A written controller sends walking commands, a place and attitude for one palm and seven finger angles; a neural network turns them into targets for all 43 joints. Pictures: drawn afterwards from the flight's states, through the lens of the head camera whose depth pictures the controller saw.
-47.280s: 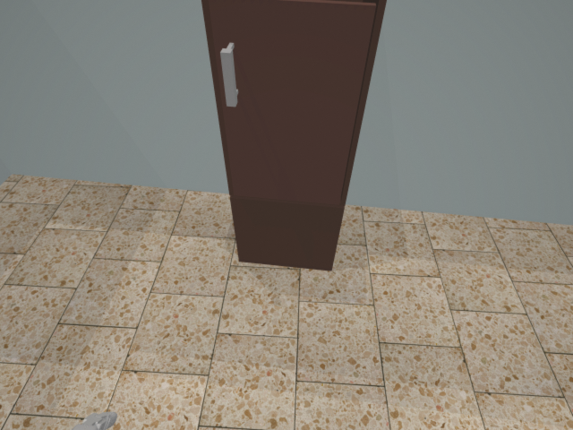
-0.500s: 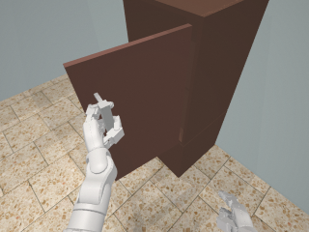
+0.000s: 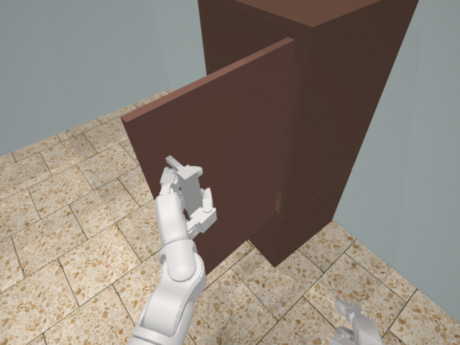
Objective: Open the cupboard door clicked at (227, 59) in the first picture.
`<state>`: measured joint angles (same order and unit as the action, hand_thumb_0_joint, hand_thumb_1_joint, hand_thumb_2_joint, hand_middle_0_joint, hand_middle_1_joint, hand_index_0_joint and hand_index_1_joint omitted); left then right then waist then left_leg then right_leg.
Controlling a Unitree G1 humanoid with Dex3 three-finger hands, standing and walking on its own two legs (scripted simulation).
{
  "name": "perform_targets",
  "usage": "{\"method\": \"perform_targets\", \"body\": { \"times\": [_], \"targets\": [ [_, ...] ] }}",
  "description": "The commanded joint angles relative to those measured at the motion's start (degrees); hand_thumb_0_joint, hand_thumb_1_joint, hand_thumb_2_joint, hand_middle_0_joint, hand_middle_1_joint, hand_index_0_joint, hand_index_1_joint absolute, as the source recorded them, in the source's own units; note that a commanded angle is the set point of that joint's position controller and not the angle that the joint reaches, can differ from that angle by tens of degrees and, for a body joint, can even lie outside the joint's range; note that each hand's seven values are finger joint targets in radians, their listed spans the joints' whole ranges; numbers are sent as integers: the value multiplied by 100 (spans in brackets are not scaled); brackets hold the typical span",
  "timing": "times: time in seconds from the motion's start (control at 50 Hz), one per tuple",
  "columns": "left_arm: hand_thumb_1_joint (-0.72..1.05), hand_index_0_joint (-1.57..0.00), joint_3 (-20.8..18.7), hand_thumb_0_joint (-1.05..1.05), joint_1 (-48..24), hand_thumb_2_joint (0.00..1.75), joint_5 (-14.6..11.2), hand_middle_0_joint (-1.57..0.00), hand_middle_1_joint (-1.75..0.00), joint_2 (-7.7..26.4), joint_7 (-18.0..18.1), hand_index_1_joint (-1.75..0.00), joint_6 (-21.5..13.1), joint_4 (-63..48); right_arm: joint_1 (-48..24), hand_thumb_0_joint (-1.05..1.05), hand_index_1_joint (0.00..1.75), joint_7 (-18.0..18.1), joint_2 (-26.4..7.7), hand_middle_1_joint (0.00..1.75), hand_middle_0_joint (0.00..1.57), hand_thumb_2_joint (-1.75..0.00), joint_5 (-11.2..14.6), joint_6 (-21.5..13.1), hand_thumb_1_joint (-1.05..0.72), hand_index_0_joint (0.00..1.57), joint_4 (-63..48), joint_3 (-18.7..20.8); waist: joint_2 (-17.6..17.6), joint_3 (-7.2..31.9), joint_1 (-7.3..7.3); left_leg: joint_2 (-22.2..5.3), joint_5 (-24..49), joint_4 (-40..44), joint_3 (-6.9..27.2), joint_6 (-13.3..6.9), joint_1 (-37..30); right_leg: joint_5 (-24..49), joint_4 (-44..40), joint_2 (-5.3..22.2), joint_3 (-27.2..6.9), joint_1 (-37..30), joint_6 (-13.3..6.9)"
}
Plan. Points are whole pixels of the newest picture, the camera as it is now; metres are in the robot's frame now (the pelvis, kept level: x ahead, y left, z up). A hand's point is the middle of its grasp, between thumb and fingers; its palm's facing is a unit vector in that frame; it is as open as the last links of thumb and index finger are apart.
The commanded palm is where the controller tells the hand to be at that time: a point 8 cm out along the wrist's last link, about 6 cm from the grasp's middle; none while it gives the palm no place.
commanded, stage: open thumb and fingers to let go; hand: left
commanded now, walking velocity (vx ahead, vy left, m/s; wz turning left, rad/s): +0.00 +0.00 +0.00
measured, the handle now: (185, 190) +0.35 +0.10 +0.10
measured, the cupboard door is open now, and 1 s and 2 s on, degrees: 95 94 94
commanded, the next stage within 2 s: slide the hand sideways off the handle in 0.70 s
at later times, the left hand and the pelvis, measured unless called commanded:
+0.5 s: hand (201, 206) +0.31 +0.07 +0.11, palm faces +0.35 -0.94 -0.04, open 13.8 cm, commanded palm +0.27 +0.11 +0.10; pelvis -0.04 +0.02 +0.00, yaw +0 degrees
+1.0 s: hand (192, 220) +0.29 +0.08 +0.10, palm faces -0.11 -0.99 -0.13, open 16.2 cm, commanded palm +0.26 +0.12 +0.10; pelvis -0.05 +0.03 +0.00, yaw -1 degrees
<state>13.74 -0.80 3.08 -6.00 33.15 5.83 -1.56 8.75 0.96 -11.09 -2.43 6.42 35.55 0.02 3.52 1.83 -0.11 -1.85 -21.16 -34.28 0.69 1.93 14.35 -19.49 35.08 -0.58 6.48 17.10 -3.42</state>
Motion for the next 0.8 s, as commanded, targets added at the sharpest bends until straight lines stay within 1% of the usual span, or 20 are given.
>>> {"method": "perform_targets", "body": {
  "times": [0.0, 0.02, 0.08, 0.1, 0.14, 0.22, 0.24, 0.26, 0.3, 0.4, 0.42, 0.52, 0.54, 0.58, 0.66, 0.7, 0.72, 0.74, 0.76, 0.78],
  "targets": [
    [41, -36, -166, 0, -1409, 69, 189, -36, -130, -436, 107, -130, -422, -1086, -734, 0, 30, 57, -311, 30, 20, -90, -8, -268, -90, 20, -919, 88, -862, 1380, -129, 278, 1863, 86, -91, -250, -29, 2816, -539, 349, -568, -989, 276],
    [34, -36, -140, 0, -1475, 66, 168, -36, -129, -472, 99, -129, -459, -1172, -716, 0, 30, 57, -299, 30, 20, -90, -15, -285, -90, 20, -932, 88, -890, 1509, -116, 279, 1868, 106, -89, -255, -45, 2842, -498, 345, -553, -1027, 286],
    [13, -35, -85, 0, -1609, 57, 161, -35, -127, -531, 40, -127, -529, -1078, -708, 0, 30, 58, -301, 30, 20, -90, -12, -299, -90, 20, -908, 80, -924, 1378, -71, 260, 1823, 127, -77, -256, -39, 2693, -522, 329, -526, -944, 274],
    [6, -34, -36, 0, -1607, 54, 183, -34, -126, -564, 6, -126, -540, -959, -732, 0, 30, 57, -308, 30, 20, -90, 2, -299, -90, 20, -896, 82, -907, 1267, -76, 259, 1770, 120, -75, -257, -45, 2543, -578, 319, -534, -859, 261],
    [-8, -33, -128, 0, -1897, 48, 160, -33, -124, -480, 17, -124, -588, -899, -770, 0, 30, 71, -307, 30, 20, -90, -7, -327, -90, 20, -885, 70, -893, 1240, -59, 259, 1643, 144, -65, -260, -33, 2245, -610, 311, -535, -777, 254],
    [-36, -31, -154, 0, -2221, 36, 151, -31, -122, -529, 77, -122, -643, -664, -833, 0, 30, 70, -296, 30, 20, -90, -15, -371, -90, 20, -872, 59, -915, 1190, -75, 268, 1420, 161, -59, -267, -8, 1616, -733, 287, -532, -625, 223],
    [-43, -30, -246, 0, -2350, 33, 157, -30, -121, -415, 96, -121, -659, -592, -865, 0, 30, 86, -293, 30, 20, -90, 3, -358, -90, 20, -839, 58, -905, 1150, -69, 270, 1349, 168, -58, -262, 16, 1464, -763, 288, -557, -596, 210],
    [-50, -30, -191, 0, -2468, 30, 165, -30, -120, -514, 114, -120, -658, -496, -869, 0, 30, 82, -289, 30, 20, -90, -10, -372, -90, 20, -827, 51, -855, 1112, -61, 281, 1314, 167, -59, -265, 41, 1366, -775, 289, -559, -550, 205],
    [-50, -30, -146, 0, -2691, 30, 215, -30, -120, -568, 179, -120, -656, -266, -881, 0, 30, 76, -296, 30, 20, -90, 1, -375, -90, 20, -769, 46, -787, 1026, -35, 282, 1161, 179, -35, -256, 59, 975, -830, 277, -532, -393, 177],
    [-50, -26, -205, 0, -3038, 30, 227, -26, -95, -588, 226, -95, -633, 263, -857, 0, 30, 113, -322, 30, 20, -90, -2, -391, -90, 20, -686, 56, -895, 1030, -16, 283, 975, 253, -20, -265, 116, 576, -875, 239, -488, -270, 156],
    [-50, -25, -175, 0, -3173, 30, 204, -25, -90, -628, 234, -90, -636, 310, -879, 0, 30, 115, -324, 30, 20, -90, 4, -394, -90, 20, -683, 46, -787, 1008, 4, 280, 896, 277, -21, -262, 138, 455, -863, 242, -485, -212, 151],
    [-50, -21, -194, 0, -3659, 30, 243, -21, -65, -648, 322, -65, -669, 573, -815, 0, 30, 136, -334, 30, 20, -90, -19, -413, -90, 20, -604, 51, -765, 1170, 43, 264, 812, 327, 6, -251, 173, 380, -742, 194, -412, -145, 131],
    [-50, -20, -280, 0, -3605, 30, 228, -20, -60, -614, 351, -60, -670, 602, -790, 0, 30, 135, -329, 30, 20, -90, -28, -418, -90, 20, -617, 58, -819, 1239, -21, 259, 901, 337, 8, -252, 178, 479, -703, 175, -392, -203, 120],
    [-50, -18, -310, 0, -3579, 30, 228, -18, -50, -592, 369, -50, -686, 572, -765, 0, 30, 129, -331, 30, 20, -90, -40, -409, -90, 20, -631, 71, -798, 1365, -45, 248, 1052, 340, -17, -238, 179, 666, -642, 166, -373, -290, 110],
    [-50, -15, -387, 0, -3592, 30, 180, -15, -30, -583, 398, -30, -688, 670, -775, 0, 30, 120, -331, 30, 20, -90, -34, -392, -90, 20, -636, 67, -885, 1277, -70, 235, 963, 377, -27, -234, 241, 543, -683, 155, -367, -268, 115],
    [-50, -15, -478, 0, -3708, 30, 164, -15, -30, -494, 418, -30, -687, 748, -805, 0, 30, 137, -337, 30, 20, -90, -32, -378, -90, 20, -611, 49, -882, 1170, -62, 243, 832, 396, -35, -232, 291, 384, -759, 159, -397, -230, 121],
    [-50, -15, -508, 0, -3730, 30, 145, -15, -30, -488, 432, -30, -690, 776, -802, 0, 30, 140, -334, 30, 20, -90, -22, -378, -90, 20, -609, 50, -993, 1129, -34, 239, 761, 410, -30, -235, 322, 274, -794, 178, -412, -224, 134],
    [-50, -15, -484, 0, -3685, 30, 143, -15, -30, -543, 435, -30, -688, 729, -815, 0, 30, 134, -325, 30, 20, -90, -32, -381, -90, 20, -632, 45, -844, 1151, -71, 244, 757, 406, -51, -241, 284, 265, -787, 167, -419, -202, 125],
    [-50, -15, -489, 0, -3696, 30, 159, -15, -30, -529, 451, -30, -693, 759, -798, 0, 30, 130, -320, 30, 20, -90, -20, -379, -90, 20, -620, 45, -956, 1108, -50, 234, 752, 418, -32, -235, 301, 247, -781, 165, -396, -197, 119],
    [-50, -15, -450, 0, -3665, 30, 169, -15, -30, -582, 458, -30, -693, 724, -820, 0, 30, 117, -319, 30, 20, -90, -32, -384, -90, 20, -628, 49, -823, 1119, -69, 235, 773, 411, -52, -235, 274, 272, -771, 159, -397, -179, 110]
  ]
}}
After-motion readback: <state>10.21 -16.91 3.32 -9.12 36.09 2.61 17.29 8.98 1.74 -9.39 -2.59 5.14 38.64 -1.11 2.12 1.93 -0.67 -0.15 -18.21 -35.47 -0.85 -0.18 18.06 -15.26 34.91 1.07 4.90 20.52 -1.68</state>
